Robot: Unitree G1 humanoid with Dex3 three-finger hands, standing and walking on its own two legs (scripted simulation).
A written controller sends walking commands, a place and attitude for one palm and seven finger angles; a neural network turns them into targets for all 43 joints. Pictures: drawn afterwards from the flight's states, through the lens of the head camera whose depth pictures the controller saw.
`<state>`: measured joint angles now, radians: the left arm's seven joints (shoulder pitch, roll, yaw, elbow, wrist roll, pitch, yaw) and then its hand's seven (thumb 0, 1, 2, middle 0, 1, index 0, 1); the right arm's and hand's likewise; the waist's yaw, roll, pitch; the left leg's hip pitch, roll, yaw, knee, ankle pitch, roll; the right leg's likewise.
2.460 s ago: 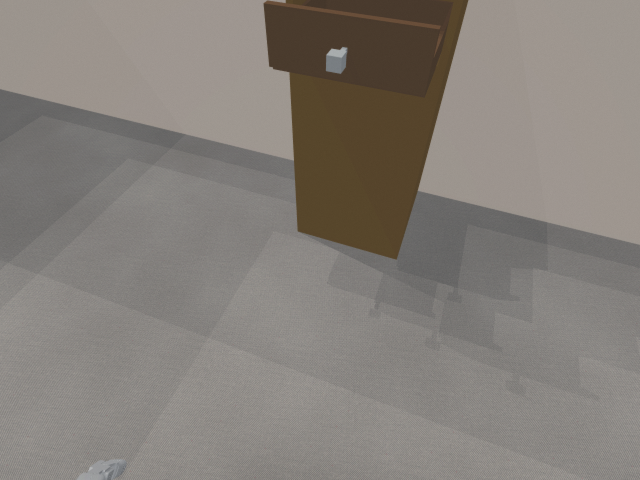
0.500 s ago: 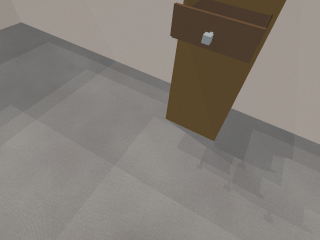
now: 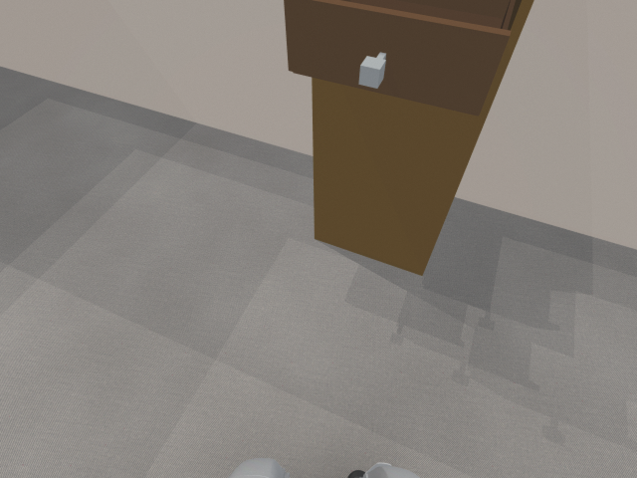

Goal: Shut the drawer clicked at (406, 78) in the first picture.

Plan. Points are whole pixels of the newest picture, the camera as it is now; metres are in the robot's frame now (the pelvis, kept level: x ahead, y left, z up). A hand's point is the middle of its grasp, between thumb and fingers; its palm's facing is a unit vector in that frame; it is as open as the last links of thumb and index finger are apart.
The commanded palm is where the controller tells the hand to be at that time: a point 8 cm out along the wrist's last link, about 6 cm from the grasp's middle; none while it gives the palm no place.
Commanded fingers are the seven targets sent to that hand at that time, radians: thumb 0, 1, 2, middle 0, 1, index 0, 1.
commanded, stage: turn to face it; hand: left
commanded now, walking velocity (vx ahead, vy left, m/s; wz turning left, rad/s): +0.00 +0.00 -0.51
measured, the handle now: (375, 66) +0.74 -0.04 +0.12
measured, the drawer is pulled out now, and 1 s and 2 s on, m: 0.17 0.17 0.17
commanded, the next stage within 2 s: take the last steps up to it in 0.42 s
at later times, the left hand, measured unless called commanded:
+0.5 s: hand (160, 465) +0.15 +0.24 -0.14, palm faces -0.18 -0.96 -0.24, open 7.4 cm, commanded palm none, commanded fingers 0.00 0.90 0.90 -0.20 -0.30 -0.20 -0.30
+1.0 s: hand out of the picture +0.12 +0.20 -0.17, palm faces -0.26 -0.95 -0.14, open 7.4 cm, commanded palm none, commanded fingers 0.00 0.90 0.90 -0.20 -0.30 -0.20 -0.30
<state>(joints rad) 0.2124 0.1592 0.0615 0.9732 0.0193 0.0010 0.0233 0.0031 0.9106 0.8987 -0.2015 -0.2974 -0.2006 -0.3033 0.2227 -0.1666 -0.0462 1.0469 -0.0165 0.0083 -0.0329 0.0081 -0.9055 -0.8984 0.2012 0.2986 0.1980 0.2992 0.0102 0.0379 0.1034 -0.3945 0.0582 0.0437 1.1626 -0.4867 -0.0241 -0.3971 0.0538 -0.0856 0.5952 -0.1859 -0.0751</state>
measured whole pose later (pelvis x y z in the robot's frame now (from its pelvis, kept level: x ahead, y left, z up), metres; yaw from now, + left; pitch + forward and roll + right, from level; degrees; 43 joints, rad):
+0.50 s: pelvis +0.03 +0.04 +0.02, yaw -14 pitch +0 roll -1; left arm 0.21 0.25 0.09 0.94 0.02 0.07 -0.01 0.01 0.91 0.90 -0.20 -0.30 -0.20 -0.30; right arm 0.24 -0.16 -0.02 0.96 -0.03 0.00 -0.03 0.01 -0.90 -0.90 0.20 0.30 0.20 0.30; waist 0.00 -0.01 0.05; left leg -0.20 0.08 0.15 0.47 -0.26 0.01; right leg -0.41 -0.03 -0.03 0.89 -0.42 0.04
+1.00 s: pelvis +0.11 +0.02 +0.01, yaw -20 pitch -1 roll -1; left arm 0.38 0.16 0.05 1.11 0.02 -0.01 0.00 0.01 0.91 0.90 -0.20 -0.30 -0.20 -0.30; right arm 0.26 -0.16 -0.05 1.02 -0.04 -0.05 0.00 0.01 -0.91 -0.90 0.20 0.30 0.20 0.30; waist 0.00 -0.02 0.01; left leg -0.33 0.08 0.12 0.61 -0.27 0.01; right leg -0.17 0.00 -0.02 0.65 -0.44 -0.03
